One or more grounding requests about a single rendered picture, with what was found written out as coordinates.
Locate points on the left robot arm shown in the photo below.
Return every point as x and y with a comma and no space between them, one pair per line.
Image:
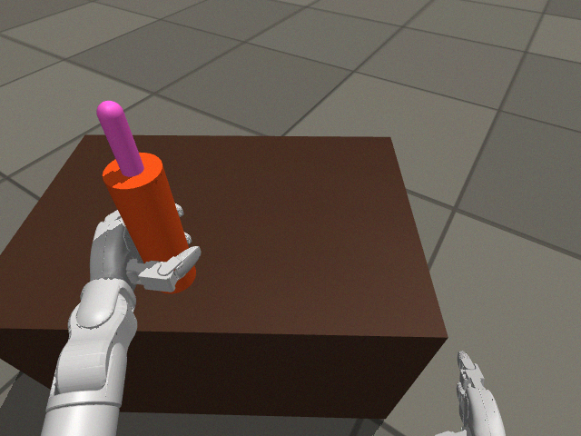
87,389

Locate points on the left robot hand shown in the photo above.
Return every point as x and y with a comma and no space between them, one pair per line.
114,255

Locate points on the right robot hand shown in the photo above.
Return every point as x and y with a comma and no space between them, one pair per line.
477,406

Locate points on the bottle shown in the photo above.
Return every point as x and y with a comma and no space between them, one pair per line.
140,190

